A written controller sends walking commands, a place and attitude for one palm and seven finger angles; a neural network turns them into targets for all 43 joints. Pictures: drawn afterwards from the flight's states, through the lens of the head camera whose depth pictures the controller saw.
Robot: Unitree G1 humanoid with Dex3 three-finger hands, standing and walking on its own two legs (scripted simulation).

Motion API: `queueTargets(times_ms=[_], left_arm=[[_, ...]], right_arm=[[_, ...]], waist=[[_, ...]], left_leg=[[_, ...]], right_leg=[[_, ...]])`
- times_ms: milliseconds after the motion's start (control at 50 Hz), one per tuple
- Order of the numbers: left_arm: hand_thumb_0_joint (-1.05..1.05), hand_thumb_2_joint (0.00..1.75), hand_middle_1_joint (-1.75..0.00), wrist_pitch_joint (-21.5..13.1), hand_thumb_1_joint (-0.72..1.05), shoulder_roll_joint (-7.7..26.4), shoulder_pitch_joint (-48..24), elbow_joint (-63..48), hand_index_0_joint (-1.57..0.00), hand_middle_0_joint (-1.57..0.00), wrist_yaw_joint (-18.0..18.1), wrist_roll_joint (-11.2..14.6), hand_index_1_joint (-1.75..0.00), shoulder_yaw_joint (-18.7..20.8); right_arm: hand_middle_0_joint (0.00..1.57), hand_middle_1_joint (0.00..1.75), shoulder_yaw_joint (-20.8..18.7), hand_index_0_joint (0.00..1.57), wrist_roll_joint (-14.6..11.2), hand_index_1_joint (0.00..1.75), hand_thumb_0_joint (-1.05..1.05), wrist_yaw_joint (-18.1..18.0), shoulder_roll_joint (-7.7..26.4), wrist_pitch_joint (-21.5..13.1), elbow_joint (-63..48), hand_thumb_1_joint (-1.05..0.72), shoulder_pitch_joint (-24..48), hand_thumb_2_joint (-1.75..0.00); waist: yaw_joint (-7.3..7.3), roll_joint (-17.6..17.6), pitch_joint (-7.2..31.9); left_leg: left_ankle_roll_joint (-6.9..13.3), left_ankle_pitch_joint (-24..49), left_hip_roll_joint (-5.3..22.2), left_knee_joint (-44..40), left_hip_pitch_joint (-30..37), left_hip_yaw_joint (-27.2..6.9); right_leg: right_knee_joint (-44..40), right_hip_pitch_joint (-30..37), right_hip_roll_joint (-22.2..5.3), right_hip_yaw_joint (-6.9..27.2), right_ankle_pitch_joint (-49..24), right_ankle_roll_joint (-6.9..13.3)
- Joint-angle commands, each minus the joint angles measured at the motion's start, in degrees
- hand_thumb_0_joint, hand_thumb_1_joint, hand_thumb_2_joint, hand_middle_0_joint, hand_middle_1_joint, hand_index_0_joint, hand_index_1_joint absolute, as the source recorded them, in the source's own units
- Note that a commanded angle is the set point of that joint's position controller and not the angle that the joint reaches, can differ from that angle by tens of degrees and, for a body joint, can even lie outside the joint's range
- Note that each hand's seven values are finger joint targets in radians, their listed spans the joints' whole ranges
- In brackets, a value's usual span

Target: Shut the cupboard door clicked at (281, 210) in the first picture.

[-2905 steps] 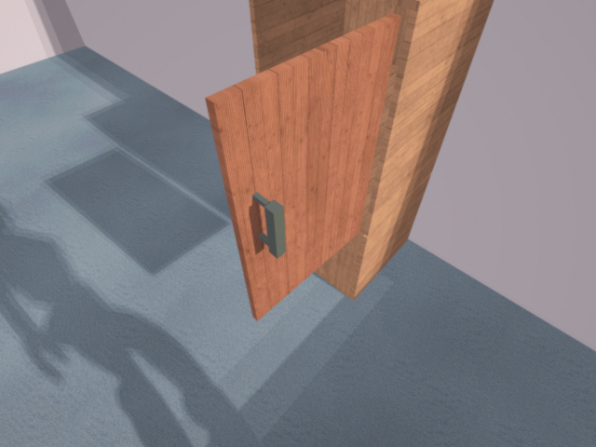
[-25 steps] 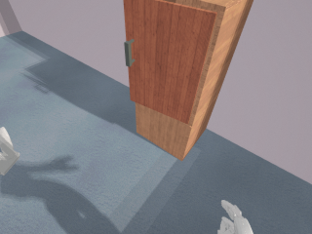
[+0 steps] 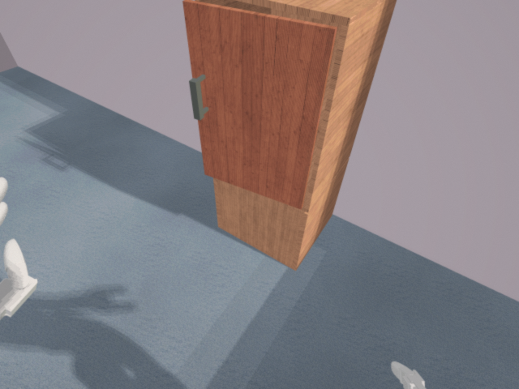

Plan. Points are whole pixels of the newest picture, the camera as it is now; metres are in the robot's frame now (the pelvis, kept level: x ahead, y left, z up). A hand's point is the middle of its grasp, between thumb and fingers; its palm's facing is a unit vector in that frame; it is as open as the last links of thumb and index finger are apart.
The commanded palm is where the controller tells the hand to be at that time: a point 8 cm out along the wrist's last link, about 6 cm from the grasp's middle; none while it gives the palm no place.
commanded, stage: let the arm hang, fingers relaxed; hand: left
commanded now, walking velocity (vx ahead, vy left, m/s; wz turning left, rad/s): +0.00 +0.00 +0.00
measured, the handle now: (200, 97) +0.89 +0.21 +0.01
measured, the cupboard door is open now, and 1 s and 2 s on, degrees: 8 8 8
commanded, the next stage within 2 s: look to check the result in 1.14 s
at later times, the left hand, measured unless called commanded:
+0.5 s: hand out of the picture -0.03 +0.20 -0.18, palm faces +0.03 -0.98 -0.18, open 7.1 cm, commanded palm none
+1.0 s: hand out of the picture +0.00 +0.19 -0.17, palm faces +0.01 -0.98 -0.18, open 7.4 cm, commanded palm none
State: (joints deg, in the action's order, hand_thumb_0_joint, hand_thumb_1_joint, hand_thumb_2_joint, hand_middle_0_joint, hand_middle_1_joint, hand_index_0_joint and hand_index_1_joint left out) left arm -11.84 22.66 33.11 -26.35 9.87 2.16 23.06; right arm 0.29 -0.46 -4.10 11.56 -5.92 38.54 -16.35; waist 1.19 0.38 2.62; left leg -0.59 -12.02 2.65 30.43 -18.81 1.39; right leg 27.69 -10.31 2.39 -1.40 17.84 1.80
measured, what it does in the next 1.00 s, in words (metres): stands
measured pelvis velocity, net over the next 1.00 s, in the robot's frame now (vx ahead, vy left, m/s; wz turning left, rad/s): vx -0.01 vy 0.02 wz -0.01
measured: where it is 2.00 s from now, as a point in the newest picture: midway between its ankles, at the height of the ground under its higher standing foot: outside the picture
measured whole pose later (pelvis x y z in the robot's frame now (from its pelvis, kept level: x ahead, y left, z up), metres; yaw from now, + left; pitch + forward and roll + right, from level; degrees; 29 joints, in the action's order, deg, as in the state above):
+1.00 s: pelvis -0.01 +0.02 +0.01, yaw -1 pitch -2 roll +0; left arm -0.3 8.8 17.0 64.0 1.4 -0.8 0.3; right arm -0.2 0.6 -1.5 8.4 0.8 64.3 -16.2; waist 0.7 -0.2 -0.3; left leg 1.2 -8.5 0.3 23.4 -13.0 3.3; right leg 23.9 -6.3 -0.1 0.0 15.6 0.0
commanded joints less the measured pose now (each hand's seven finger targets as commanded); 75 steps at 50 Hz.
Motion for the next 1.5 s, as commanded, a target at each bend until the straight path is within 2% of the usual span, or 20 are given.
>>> queueTargets(times_ms=[0,20,40,60,100,120,140,160,200,260,360,380,520,720,860,1140,1180,1220,1340,1480], left_arm=[[0.0,0.9,-0.3,-2.14,0.9,11.06,-6.18,-8.99,-0.2,-0.2,1.32,0.37,-0.3,6.82],[0.0,0.9,-0.3,7.05,0.9,0.86,-7.72,30.95,-0.2,-0.2,-7.37,-3.93,-0.3,-17.68],[0.0,0.9,-0.3,11.66,0.9,-0.41,-7.7,32.35,-0.2,-0.2,-8.81,-3.3,-0.3,-16.98],[0.0,0.9,-0.3,12.36,0.9,-2.06,-9.21,33.95,-0.2,-0.2,-9.11,-3.43,-0.3,-17.84],[0.0,0.9,-0.3,12.09,0.9,-0.56,-12.38,39.79,-0.2,-0.2,-9.52,-3.63,-0.3,-18.22],[0.0,0.9,-0.3,11.81,0.9,0.37,-13.97,43.34,-0.2,-0.2,-9.6,-3.69,-0.3,-18.31],[0.0,0.9,-0.3,11.53,0.9,1.13,-15.43,46.97,-0.2,-0.2,-9.62,-3.78,-0.3,-18.5],[0.0,0.9,-0.3,11.48,0.9,1.46,-16.6,50.64,-0.2,-0.2,-9.55,-3.74,-0.3,-18.8],[0.0,0.9,-0.3,11.94,0.9,0.94,-17.96,57.46,-0.2,-0.2,-9.14,-3.48,-0.3,-19.87],[0.0,0.9,-0.3,12.16,0.9,-0.92,-17.98,66.6,-0.2,-0.2,-8.76,-3.25,-0.3,-20.94],[0.0,0.9,-0.3,11.84,0.9,-3.25,-14.89,77.77,-0.2,-0.2,-8.8,-3.05,-0.3,-20.66],[0.0,0.9,-0.3,11.73,0.9,-3.02,-14.66,79.12,-0.2,-0.2,-8.83,-3.08,-0.3,-20.57],[0.0,0.9,-0.3,11.35,0.9,-4.35,-12.94,87.27,-0.2,-0.2,-8.74,-2.77,-0.3,-21.55],[0.0,0.9,-0.3,11.63,0.9,-5.95,-10.92,90.49,-0.2,-0.2,-8.14,-2.84,-0.3,-21.85],[0.0,0.9,-0.3,11.61,0.9,-7.01,-10.9,90.23,-0.2,-0.2,-7.91,-2.91,-0.3,-21.88],[0.0,0.9,-0.3,11.31,0.9,-8.42,-10.72,90.12,-0.2,-0.2,-7.8,-2.92,-0.3,-21.61],[0.0,0.9,-0.3,11.06,0.9,-8.12,-10.22,90.12,-0.2,-0.2,-7.79,-2.91,-0.3,-21.57],[0.0,0.9,-0.3,11.09,0.9,-8.43,-10.62,90.19,-0.2,-0.2,-7.75,-2.84,-0.3,-21.57],[0.0,0.9,-0.3,11.13,0.9,-8.48,-10.13,90.73,-0.2,-0.2,-7.71,-2.79,-0.3,-21.83],[0.0,0.9,-0.3,10.85,0.9,-7.54,-9.9,90.67,-0.2,-0.2,-7.69,-2.82,-0.3,-21.67]], right_arm=[[0.2,0.3,-2.04,0.2,0.22,0.3,0.0,-1.07,6.62,-2.78,-9.51,-0.9,7.39,-0.9],[0.2,0.3,-4.4,0.2,-0.15,0.3,0.0,4.13,17.09,-5.09,-0.16,-0.9,12.63,-0.9],[0.2,0.3,-4.91,0.2,-0.07,0.3,0.0,4.11,15.26,-1.73,0.26,-0.9,8.82,-0.9],[0.2,0.3,-4.43,0.2,0.55,0.3,0.0,3.87,14.39,-0.38,0.69,-0.9,7.49,-0.9],[0.2,0.3,-3.43,0.2,0.93,0.3,0.0,3.65,14.24,1.65,0.55,-0.9,7.65,-0.9],[0.2,0.3,-3.05,0.2,1.05,0.3,0.0,3.65,14.21,2.36,0.97,-0.9,8.39,-0.9],[0.2,0.3,-2.87,0.2,1.28,0.3,0.0,3.65,14.08,3.0,1.39,-0.9,8.47,-0.9],[0.2,0.3,-2.78,0.2,1.45,0.3,0.0,3.71,13.76,3.68,2.01,-0.9,8.5,-0.9],[0.2,0.3,-2.03,0.2,1.83,0.3,0.0,3.75,11.82,5.0,4.01,-0.9,7.98,-0.9],[0.2,0.3,-1.28,0.2,2.11,0.3,0.0,3.55,9.99,5.92,7.53,-0.9,8.19,-0.9],[0.2,0.3,-1.28,0.2,1.91,0.3,0.0,2.69,7.78,6.02,13.36,-0.9,6.35,-0.9],[0.2,0.3,-1.53,0.2,1.66,0.3,0.0,2.52,8.25,6.07,13.99,-0.9,5.67,-0.9],[0.2,0.3,-1.82,0.2,1.09,0.3,0.0,1.95,7.85,5.76,20.12,-0.9,1.0,-0.9],[0.2,0.3,-1.8,0.2,1.23,0.3,0.0,1.98,5.68,6.07,23.42,-0.9,-1.75,-0.9],[0.2,0.3,-1.61,0.2,1.36,0.3,0.0,2.12,4.01,6.11,23.92,-0.9,-2.52,-0.9],[0.2,0.3,-1.6,0.2,1.35,0.3,0.0,1.87,2.83,5.78,23.96,-0.9,-3.36,-0.9],[0.2,0.3,-1.71,0.2,1.16,0.3,0.0,1.84,3.27,5.74,23.72,-0.9,-3.3,-0.9],[0.2,0.3,-1.57,0.2,1.25,0.3,0.0,1.79,2.88,5.69,24.07,-0.9,-3.54,-0.9],[0.2,0.3,-1.59,0.2,1.21,0.3,0.0,1.82,3.24,6.07,24.17,-0.9,-3.24,-0.9],[0.2,0.3,-1.8,0.2,1.0,0.3,0.0,1.82,4.14,5.99,23.97,-0.9,-2.32,-0.9]], waist=[[-0.21,0.6,1.61],[0.95,2.97,-2.17],[0.04,2.78,1.23],[-0.55,0.81,1.73],[-1.23,-7.04,1.24],[-1.21,-10.29,0.91],[-0.86,-12.86,1.16],[-0.52,-12.92,0.69],[-0.16,-8.01,-0.01],[-0.42,1.24,-0.18],[-1.15,10.46,-0.74],[-1.23,7.83,-1.42],[-0.89,1.06,-3.32],[-1.03,-1.86,-7.45],[-1.04,-0.79,-9.11],[-0.86,0.89,-8.24],[-1.05,-0.85,-7.49],[-0.73,0.25,-7.28],[-0.6,-0.43,-8.66],[-0.83,-0.88,-7.64]], left_leg=[[1.51,8.64,1.95,-2.98,7.62,-2.79],[2.14,24.93,4.03,4.45,3.59,-3.66],[1.84,24.94,4.27,2.4,5.81,-2.71],[2.73,21.55,5.25,2.0,4.05,-3.83],[4.06,19.55,5.06,1.51,1.99,-5.98],[3.66,17.85,4.02,2.45,2.45,-5.72],[3.2,16.88,2.87,3.15,3.48,-5.33],[2.87,14.93,1.95,3.27,4.59,-5.16],[2.36,13.02,1.38,1.48,5.66,-4.74],[2.16,10.73,2.12,-3.21,6.89,-5.41],[2.21,4.86,2.57,-7.01,6.78,-5.64],[2.34,5.03,2.84,-7.02,7.25,-5.96],[2.78,5.32,3.74,-9.4,9.37,-5.88],[2.83,-0.95,3.46,-12.47,7.98,-5.5],[2.56,-1.5,2.98,-12.75,6.92,-5.13],[2.36,1.64,2.91,-12.13,8.06,-4.5],[2.51,3.58,2.94,-11.31,9.14,-4.27],[2.41,4.24,3.01,-11.26,9.18,-4.3],[2.32,2.4,2.99,-11.25,9.44,-4.24],[2.5,5.06,3.36,-10.65,10.93,-3.88]], right_leg=[[-6.43,-5.12,-6.61,7.34,-13.21,0.19],[3.46,-8.47,-8.87,1.46,-24.97,0.22],[3.78,-7.34,-7.79,3.52,-21.54,0.16],[4.76,-7.5,-6.79,2.29,-14.95,0.22],[3.74,-5.63,-6.27,2.5,-13.61,0.41],[2.25,-6.21,-7.03,3.99,-14.16,1.02],[1.11,-6.38,-8.18,5.41,-16.25,1.74],[0.03,-7.52,-9.17,6.61,-16.3,2.3],[-1.29,-7.42,-9.48,7.33,-13.51,2.43],[-3.04,-5.18,-7.74,6.92,-8.14,1.16],[-7.2,-1.29,-7.1,6.43,-6.04,1.44],[-8.09,-1.29,-6.97,6.28,-6.16,1.46],[-10.23,-1.12,-7.24,5.44,-6.38,1.36],[-10.5,-3.15,-7.09,5.27,-2.17,1.07],[-10.23,-4.24,-6.95,5.58,-2.12,0.87],[-10.31,-3.46,-6.82,5.59,-4.79,0.71],[-10.6,-3.39,-6.92,5.56,-5.52,0.79],[-10.56,-2.92,-6.99,5.55,-5.98,0.73],[-11.28,-4.18,-6.98,5.78,-4.21,0.82],[-11.4,-3.74,-6.98,6.07,-6.36,0.91]])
